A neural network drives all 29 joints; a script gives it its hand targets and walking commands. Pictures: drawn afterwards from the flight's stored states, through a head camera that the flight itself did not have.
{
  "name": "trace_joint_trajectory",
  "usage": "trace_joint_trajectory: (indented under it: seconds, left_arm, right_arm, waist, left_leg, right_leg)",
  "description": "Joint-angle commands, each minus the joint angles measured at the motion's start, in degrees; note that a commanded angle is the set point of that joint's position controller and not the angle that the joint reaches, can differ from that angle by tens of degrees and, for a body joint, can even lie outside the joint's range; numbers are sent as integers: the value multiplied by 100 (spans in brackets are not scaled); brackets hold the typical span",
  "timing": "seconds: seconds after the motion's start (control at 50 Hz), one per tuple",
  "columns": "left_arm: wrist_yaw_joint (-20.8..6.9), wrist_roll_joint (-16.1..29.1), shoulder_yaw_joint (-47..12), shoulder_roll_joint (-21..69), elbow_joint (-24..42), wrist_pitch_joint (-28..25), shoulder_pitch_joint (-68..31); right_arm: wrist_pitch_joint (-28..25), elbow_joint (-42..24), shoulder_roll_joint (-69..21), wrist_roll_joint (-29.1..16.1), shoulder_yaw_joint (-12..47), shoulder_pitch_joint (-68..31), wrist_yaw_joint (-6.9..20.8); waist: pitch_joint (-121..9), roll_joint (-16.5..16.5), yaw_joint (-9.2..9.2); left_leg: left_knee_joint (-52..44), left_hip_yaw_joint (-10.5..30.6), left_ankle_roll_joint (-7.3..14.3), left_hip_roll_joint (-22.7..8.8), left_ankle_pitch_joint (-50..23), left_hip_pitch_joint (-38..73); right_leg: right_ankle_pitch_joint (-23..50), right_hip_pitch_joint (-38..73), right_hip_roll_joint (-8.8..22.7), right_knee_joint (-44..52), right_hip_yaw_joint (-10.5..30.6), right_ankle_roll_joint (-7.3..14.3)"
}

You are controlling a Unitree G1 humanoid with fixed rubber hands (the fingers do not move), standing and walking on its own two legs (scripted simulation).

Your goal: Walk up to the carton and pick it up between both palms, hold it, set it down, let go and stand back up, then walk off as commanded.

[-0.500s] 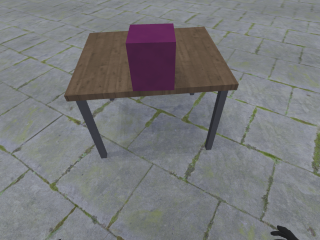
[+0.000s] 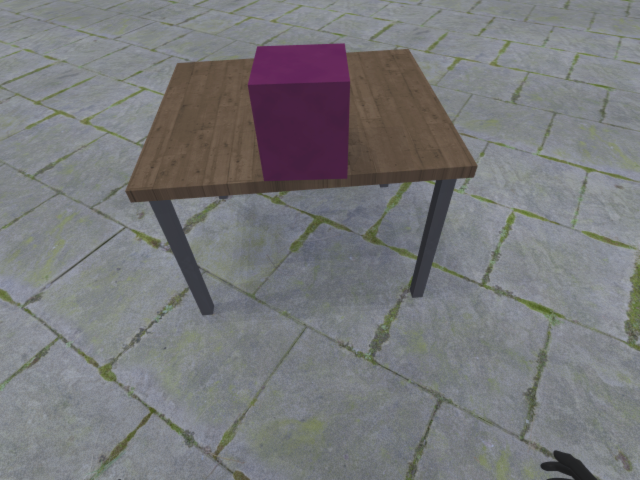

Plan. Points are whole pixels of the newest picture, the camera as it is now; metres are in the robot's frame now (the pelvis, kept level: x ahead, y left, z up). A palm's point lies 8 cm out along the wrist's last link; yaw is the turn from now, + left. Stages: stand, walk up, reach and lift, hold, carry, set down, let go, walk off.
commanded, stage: stand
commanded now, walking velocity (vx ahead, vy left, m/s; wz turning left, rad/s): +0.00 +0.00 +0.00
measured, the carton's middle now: (303, 114) +0.93 +0.05 -0.02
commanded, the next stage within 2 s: none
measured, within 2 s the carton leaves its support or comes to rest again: neither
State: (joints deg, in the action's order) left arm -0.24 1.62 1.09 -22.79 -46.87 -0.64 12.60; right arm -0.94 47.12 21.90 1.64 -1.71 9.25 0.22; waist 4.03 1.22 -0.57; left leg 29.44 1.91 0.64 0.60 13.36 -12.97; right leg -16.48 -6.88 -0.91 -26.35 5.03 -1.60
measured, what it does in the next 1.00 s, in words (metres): stands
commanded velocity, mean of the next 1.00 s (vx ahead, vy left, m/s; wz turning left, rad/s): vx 0.00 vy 0.00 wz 0.00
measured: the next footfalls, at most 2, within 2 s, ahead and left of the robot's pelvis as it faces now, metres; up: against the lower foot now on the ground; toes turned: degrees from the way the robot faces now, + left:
none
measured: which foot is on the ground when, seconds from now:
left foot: down 0.00-1.00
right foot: down 0.00-1.00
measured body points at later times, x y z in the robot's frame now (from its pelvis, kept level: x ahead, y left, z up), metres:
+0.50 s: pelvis +0.00 +0.00 +0.00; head +0.00 +0.00 +0.45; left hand +0.11 +0.31 -0.10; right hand +0.12 -0.31 -0.10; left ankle +0.03 +0.11 -0.74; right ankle -0.02 -0.14 -0.74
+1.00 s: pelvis +0.00 +0.00 +0.00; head +0.00 +0.00 +0.45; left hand +0.11 +0.31 -0.10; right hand +0.12 -0.31 -0.10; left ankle +0.03 +0.11 -0.74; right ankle -0.02 -0.14 -0.74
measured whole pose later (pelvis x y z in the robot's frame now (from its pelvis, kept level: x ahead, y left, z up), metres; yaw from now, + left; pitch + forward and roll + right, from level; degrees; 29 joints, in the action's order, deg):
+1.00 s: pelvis +0.00 +0.00 +0.00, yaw +0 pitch -3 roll -1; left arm -0.2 1.6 1.0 -22.8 -47.1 -0.5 12.5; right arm -0.7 48.0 21.9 1.6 -1.7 9.2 0.2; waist 4.0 1.2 -0.6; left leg 29.4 1.9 0.8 0.6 13.1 -12.8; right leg -16.0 -6.6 -0.9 -25.9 5.0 -1.6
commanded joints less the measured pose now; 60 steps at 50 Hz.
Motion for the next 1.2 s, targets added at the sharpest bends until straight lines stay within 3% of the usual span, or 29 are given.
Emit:
trace_joint_trajectory:
  seconds: [0.0, 0.04, 0.08, 0.16, 0.22, 0.24, 0.28, 0.34, 0.36, 0.42, 0.48, 0.5, 0.52, 0.56, 0.62, 0.64, 0.7, 0.74, 0.78, 0.8, 0.82, 0.84, 0.88, 0.96, 1.04, 1.06, 1.08, 1.14, 1.18]
  left_arm:
    - [25, -245, 188, -869, -26, -87, -413]
    - [60, -281, 266, -1121, 7, -99, -519]
    - [39, -282, 290, -1136, 15, -125, -589]
    - [22, -258, 195, -961, 86, -59, -587]
    - [84, -320, 217, -1077, -38, -86, -371]
    - [35, -311, 204, -949, 24, -123, -564]
    - [53, -306, 205, -992, -44, -113, -242]
    - [41, -319, 259, -1096, -17, -109, -452]
    - [31, -302, 215, -1000, -24, -103, -545]
    - [69, -267, 204, -882, 31, -127, -447]
    - [47, -248, 217, -907, 39, -142, -518]
    - [80, -325, 250, -1200, -40, -120, -451]
    - [35, -265, 188, -929, -9, -93, -466]
    - [65, -331, 229, -1117, 20, -116, -444]
    - [59, -313, 208, -1120, -114, -126, -444]
    - [64, -311, 225, -1179, -78, -121, -393]
    - [55, -323, 206, -1073, -35, -102, -486]
    - [37, -298, 239, -1024, 1, -129, -444]
    - [39, -322, 243, -1101, -24, -118, -543]
    - [46, -271, 195, -1014, -48, -123, -515]
    - [39, -303, 202, -1058, -38, -139, -561]
    - [55, -242, 203, -984, 6, -112, -518]
    - [43, -356, 235, -1066, -37, -126, -476]
    - [30, -275, 238, -1041, -34, -120, -338]
    - [14, -257, 173, -918, -102, -115, -339]
    - [38, -277, 219, -1094, -17, -144, -274]
    - [49, -323, 241, -1155, -11, -137, -585]
    - [33, -309, 184, -967, 18, -152, -290]
    - [34, -285, 221, -1134, -57, -145, -397]
  right_arm:
    - [-168, 155, 1224, -123, -250, -493, -6]
    - [-146, 194, 1247, -116, -251, -562, -1]
    - [-148, 245, 1166, -182, -220, -336, 14]
    - [-110, 250, 1198, -104, -236, -471, -40]
    - [-75, 69, 1029, -93, -180, -606, -6]
    - [-115, 149, 1124, -173, -265, -488, -6]
    - [-140, 155, 1088, -151, -219, -516, 43]
    - [-159, 89, 924, -115, -230, -632, 19]
    - [-157, 166, 1084, -123, -232, -511, -13]
    - [-145, 124, 1147, -102, -275, -538, 22]
    - [-110, 146, 1160, -68, -259, -644, -3]
    - [-104, 118, 1027, -103, -232, -440, -2]
    - [-127, 139, 1025, -124, -202, -692, -2]
    - [-80, 294, 1101, -128, -189, -400, 24]
    - [-63, 118, 1219, -137, -276, -494, 17]
    - [-51, 154, 1116, -129, -249, -526, 9]
    - [-126, 139, 1101, -154, -257, -552, -21]
    - [-140, 227, 1136, -68, -207, -612, -27]
    - [-80, 257, 1259, -143, -281, -379, -9]
    - [-63, 232, 1144, -93, -217, -629, 8]
    - [-63, 254, 1042, -151, -215, -456, 3]
    - [-100, 278, 1200, -89, -240, -605, -10]
    - [-138, 192, 1011, -108, -181, -416, 36]
    - [-124, 309, 1224, -105, -256, -314, 9]
    - [-113, 242, 1086, -113, -236, -514, 9]
    - [-118, 135, 1070, -95, -223, -666, -22]
    - [-111, 166, 1102, -123, -232, -772, -19]
    - [-108, 282, 1207, -181, -232, -478, 7]
    - [-97, 308, 1083, -109, -232, -328, -12]
  waist:
    - [-633, -68, -42]
    - [-592, 79, 110]
    - [-741, 76, -71]
    - [-512, 211, -13]
    - [-303, 189, -25]
    - [-357, -152, -128]
    - [-518, 324, 2]
    - [-334, -341, -25]
    - [-388, 105, -27]
    - [-496, -122, -76]
    - [-468, 152, 44]
    - [-380, -6, -88]
    - [-187, -205, 66]
    - [-438, 241, -11]
    - [-407, -75, -60]
    - [-457, -84, 112]
    - [-388, -34, -74]
    - [-460, 228, 94]
    - [-423, 34, -128]
    - [-265, 101, 27]
    - [-189, 179, -94]
    - [-327, 163, 109]
    - [-490, -273, -67]
    - [-379, 133, 5]
    - [-482, 52, 31]
    - [-300, -93, 189]
    - [-715, -316, 145]
    - [-432, 100, 70]
    - [-352, -132, -54]
  left_leg:
    - [-800, 554, 149, -623, -1067, 556]
    - [-894, 498, 156, -634, -808, 464]
    - [-935, 422, 112, -638, -990, 494]
    - [-1011, 599, 194, -662, -529, 441]
    - [-1011, 672, 225, -684, -148, 295]
    - [-1063, 723, 184, -662, -179, 363]
    - [-977, 705, 161, -659, -238, 408]
    - [-980, 605, 225, -694, -217, 417]
    - [-875, 573, 235, -662, -518, 526]
    - [-887, 647, 162, -608, -695, 642]
    - [-972, 672, 225, -671, -540, 338]
    - [-965, 569, 169, -636, -487, 532]
    - [-1002, 732, 224, -746, -435, 392]
    - [-968, 625, 197, -725, -368, 248]
    - [-1002, 654, 168, -697, -454, 443]
    - [-888, 614, 178, -692, -590, 457]
    - [-944, 618, 163, -682, -456, 510]
    - [-1018, 560, 201, -686, -328, 405]
    - [-981, 614, 170, -680, -405, 364]
    - [-923, 485, 179, -665, -485, 189]
    - [-1063, 599, 171, -630, -225, 145]
    - [-1038, 584, 219, -651, -209, 114]
    - [-817, 494, 219, -652, -455, 538]
    - [-984, 662, 206, -685, -393, 216]
    - [-1007, 687, 221, -700, -741, 437]
    - [-935, 717, 285, -719, -874, 228]
    - [-869, 608, 231, -673, -896, 523]
    - [-824, 503, 176, -604, -661, 424]
    - [-959, 476, 171, -649, -442, 462]
  right_leg:
    - [1274, -235, 616, 492, 213, 369]
    - [1129, -50, 595, 491, 268, 386]
    - [1234, -56, 608, 417, 270, 367]
    - [1007, -199, 508, 421, 143, 373]
    - [414, -426, 587, 577, 317, 385]
    - [437, -488, 552, 574, 228, 431]
    - [613, -237, 558, 546, 249, 428]
    - [481, -400, 576, 579, 250, 429]
    - [634, -422, 627, 672, 344, 399]
    - [869, -535, 594, 621, 354, 419]
    - [665, -342, 544, 578, 209, 375]
    - [527, -412, 587, 566, 293, 397]
    - [641, -570, 490, 598, 216, 381]
    - [795, -153, 604, 617, 318, 401]
    - [581, -391, 539, 546, 221, 388]
    - [504, -363, 562, 571, 257, 405]
    - [596, -471, 517, 633, 212, 373]
    - [643, -280, 540, 605, 304, 363]
    - [781, -300, 516, 559, 181, 365]
    - [859, -271, 592, 565, 259, 325]
    - [649, -320, 573, 631, 313, 379]
    - [602, -193, 588, 660, 390, 384]
    - [607, -444, 547, 639, 337, 407]
    - [860, -70, 526, 495, 182, 393]
    - [699, -260, 580, 513, 194, 379]
    - [735, -137, 612, 558, 228, 399]
    - [749, -113, 594, 488, 146, 380]
    - [960, -247, 575, 664, 338, 363]
    - [910, -312, 612, 621, 317, 359]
